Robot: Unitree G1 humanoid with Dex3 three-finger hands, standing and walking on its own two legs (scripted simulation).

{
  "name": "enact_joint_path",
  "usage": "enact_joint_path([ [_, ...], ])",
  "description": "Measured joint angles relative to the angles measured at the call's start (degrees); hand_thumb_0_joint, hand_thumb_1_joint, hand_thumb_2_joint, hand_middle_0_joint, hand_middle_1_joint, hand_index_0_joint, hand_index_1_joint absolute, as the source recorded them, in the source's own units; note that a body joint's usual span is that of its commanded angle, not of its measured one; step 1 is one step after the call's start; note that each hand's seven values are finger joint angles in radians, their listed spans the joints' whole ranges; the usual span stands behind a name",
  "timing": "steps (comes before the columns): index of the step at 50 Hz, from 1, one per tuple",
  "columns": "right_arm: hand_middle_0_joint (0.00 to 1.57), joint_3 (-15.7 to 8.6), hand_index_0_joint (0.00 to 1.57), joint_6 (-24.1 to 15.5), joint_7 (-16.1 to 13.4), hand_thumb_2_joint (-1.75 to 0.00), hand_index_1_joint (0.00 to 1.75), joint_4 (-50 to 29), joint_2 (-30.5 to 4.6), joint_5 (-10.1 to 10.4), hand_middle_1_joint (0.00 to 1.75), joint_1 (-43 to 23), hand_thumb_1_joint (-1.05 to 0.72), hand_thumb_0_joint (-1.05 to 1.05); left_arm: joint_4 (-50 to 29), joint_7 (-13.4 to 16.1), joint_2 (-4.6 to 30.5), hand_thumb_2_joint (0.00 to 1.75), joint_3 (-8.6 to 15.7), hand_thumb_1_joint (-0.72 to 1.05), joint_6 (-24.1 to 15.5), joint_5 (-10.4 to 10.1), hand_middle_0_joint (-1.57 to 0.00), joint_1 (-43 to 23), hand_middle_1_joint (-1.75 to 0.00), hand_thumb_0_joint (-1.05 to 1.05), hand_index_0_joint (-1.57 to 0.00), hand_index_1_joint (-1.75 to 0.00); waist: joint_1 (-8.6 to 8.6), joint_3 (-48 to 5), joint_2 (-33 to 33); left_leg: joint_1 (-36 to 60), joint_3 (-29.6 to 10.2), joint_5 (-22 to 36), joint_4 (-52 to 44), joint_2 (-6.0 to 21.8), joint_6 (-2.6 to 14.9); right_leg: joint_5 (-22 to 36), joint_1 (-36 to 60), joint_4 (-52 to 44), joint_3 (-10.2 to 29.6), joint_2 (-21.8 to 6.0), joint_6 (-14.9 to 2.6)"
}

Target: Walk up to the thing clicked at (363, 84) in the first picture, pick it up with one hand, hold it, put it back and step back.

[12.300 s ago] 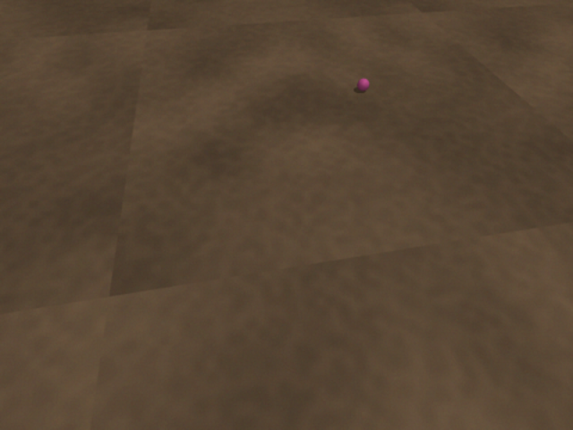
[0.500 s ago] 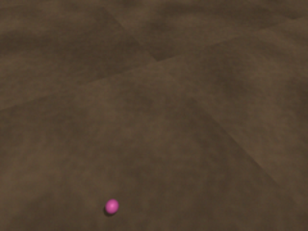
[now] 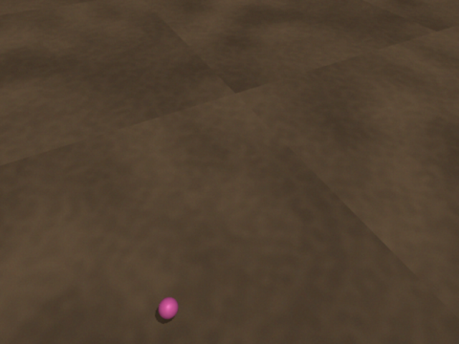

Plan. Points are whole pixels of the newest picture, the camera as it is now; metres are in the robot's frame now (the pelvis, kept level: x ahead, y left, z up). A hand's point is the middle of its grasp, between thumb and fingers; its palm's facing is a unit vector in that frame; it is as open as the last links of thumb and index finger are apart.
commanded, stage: stand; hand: left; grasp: from above
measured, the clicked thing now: (168, 307) +0.38 +0.24 -0.74
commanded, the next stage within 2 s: rise first in 0.44 s
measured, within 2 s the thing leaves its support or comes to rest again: neither
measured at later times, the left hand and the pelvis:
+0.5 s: hand out of the picture +0.07 +0.26 -0.16, palm faces -0.03 -0.94 -0.35, open 7.4 cm; pelvis +0.00 +0.00 +0.00, yaw +0 degrees
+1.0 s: hand out of the picture +0.14 +0.26 -0.20, palm faces -0.09 -0.91 -0.40, open 12.7 cm; pelvis -0.02 +0.01 -0.05, yaw -1 degrees
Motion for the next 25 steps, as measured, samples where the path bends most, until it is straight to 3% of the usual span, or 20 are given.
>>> enact_joint_path([
  [25, 0.2, 0.17, 0.21, -0.02, -0.03, -0.9, 0.3, -0.3, 0.01, 0.07, 0.3, 0.24, -0.91, 0.01, 0.03, 0.07, -0.04, 0.89, 0.06, 0.9, -0.04, -0.03, -0.2, 0.1, -0.3, 0.0, -0.21, -0.3, -0.05, 0.23, -0.06, 0.12, 0.27, -0.16, 0.21, -0.04, 0.15, 0.02, 0.07, 0.06, 0.28, -0.06, 0.15],
])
